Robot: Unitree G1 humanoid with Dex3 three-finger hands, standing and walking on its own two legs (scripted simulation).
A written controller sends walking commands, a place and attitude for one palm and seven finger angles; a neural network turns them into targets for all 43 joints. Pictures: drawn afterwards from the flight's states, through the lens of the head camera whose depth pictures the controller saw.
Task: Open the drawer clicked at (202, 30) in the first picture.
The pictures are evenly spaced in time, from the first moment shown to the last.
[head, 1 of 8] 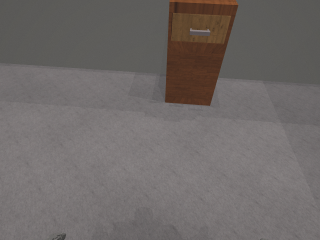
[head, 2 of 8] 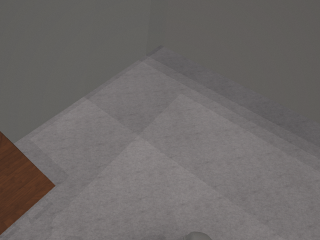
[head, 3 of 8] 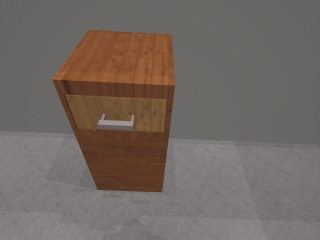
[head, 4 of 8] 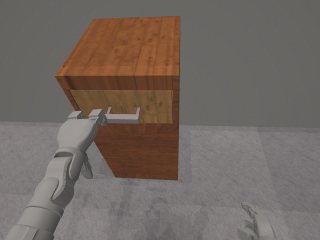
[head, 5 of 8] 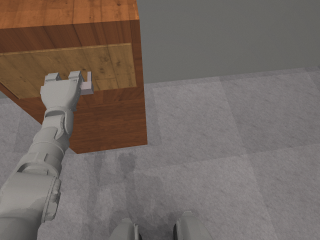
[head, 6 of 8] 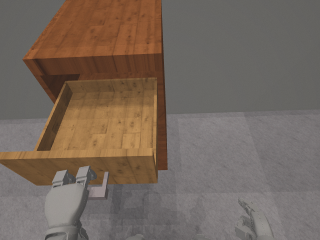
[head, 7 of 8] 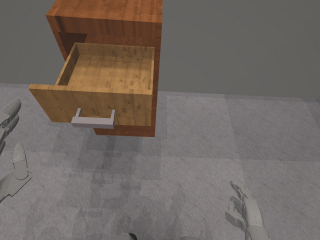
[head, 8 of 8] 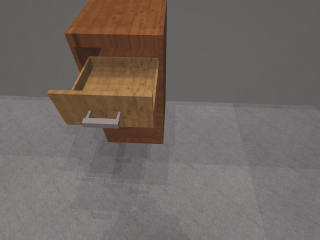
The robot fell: no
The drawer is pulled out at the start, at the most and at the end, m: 0.00 0.30 0.30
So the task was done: yes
